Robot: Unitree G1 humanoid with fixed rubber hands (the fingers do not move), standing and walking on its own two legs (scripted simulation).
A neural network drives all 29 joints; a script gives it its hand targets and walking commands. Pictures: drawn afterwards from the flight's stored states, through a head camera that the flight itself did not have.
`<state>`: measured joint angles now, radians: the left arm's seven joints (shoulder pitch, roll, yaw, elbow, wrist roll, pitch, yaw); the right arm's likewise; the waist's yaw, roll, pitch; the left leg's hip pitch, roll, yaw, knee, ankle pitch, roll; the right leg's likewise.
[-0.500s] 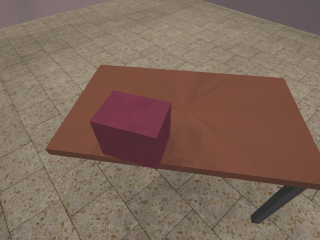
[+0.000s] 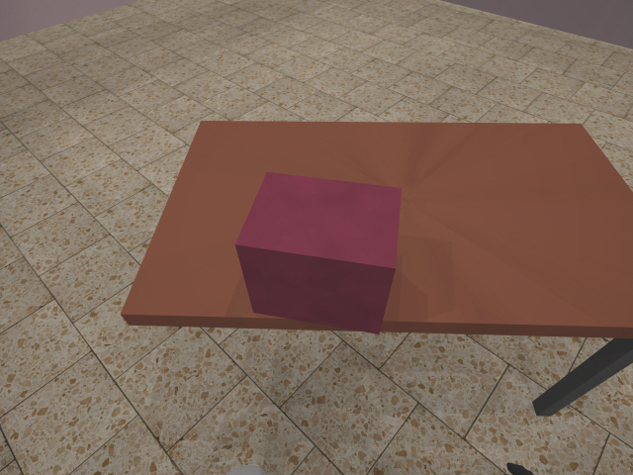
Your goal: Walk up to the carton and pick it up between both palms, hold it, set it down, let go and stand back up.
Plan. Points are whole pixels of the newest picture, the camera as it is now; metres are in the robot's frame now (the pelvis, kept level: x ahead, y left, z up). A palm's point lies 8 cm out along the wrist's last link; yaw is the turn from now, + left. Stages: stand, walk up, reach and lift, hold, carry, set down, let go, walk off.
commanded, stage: walk up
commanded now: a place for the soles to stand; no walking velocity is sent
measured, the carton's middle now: (323, 253) +0.47 +0.00 -0.03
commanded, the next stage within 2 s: none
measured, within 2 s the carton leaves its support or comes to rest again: neither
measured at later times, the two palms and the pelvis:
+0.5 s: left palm (132, 418) +0.22 +0.27 -0.09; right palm out of the picture +0.04 -0.17 -0.10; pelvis +0.09 +0.06 +0.04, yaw -11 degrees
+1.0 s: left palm (113, 437) +0.20 +0.29 -0.09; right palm out of the picture +0.02 -0.19 -0.11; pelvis +0.09 +0.06 +0.03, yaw -17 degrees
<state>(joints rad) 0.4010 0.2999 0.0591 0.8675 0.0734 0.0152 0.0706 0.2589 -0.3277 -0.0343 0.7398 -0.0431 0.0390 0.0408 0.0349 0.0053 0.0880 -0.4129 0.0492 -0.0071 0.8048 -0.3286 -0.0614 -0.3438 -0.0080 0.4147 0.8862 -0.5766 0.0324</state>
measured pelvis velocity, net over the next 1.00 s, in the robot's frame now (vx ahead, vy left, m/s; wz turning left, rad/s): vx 0.09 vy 0.06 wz -0.30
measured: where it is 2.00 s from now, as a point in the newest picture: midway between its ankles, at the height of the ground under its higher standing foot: outside the picture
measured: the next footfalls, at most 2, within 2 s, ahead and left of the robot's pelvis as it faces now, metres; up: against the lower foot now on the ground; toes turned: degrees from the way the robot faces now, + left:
right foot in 0.28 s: +0.14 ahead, -0.05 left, +0.00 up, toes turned -7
right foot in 1.66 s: -0.04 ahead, -0.06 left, +0.00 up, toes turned -19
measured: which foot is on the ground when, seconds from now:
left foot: down 0.00-1.00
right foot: up 0.00-0.26, down 0.28-1.00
